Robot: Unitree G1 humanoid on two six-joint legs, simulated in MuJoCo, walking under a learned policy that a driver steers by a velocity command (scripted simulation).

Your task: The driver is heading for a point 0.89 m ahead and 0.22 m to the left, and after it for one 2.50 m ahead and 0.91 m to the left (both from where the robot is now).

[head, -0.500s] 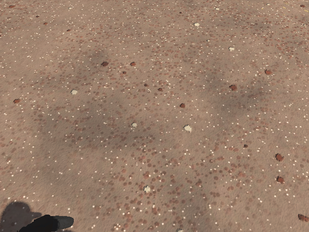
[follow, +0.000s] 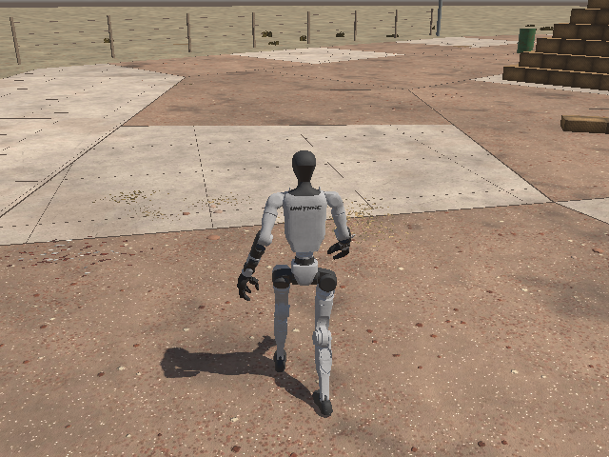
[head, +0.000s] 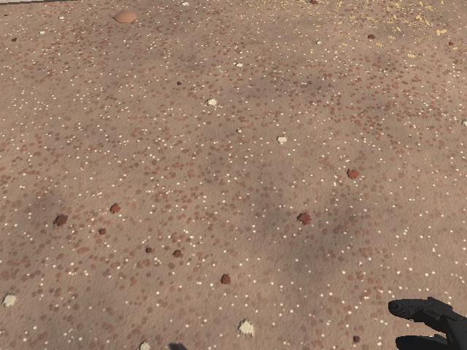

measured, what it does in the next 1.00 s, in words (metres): walks ahead, turning left: right foot, then left foot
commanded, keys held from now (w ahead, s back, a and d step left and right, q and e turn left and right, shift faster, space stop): w+shift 0.34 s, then w+q+shift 0.10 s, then q+shift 0.56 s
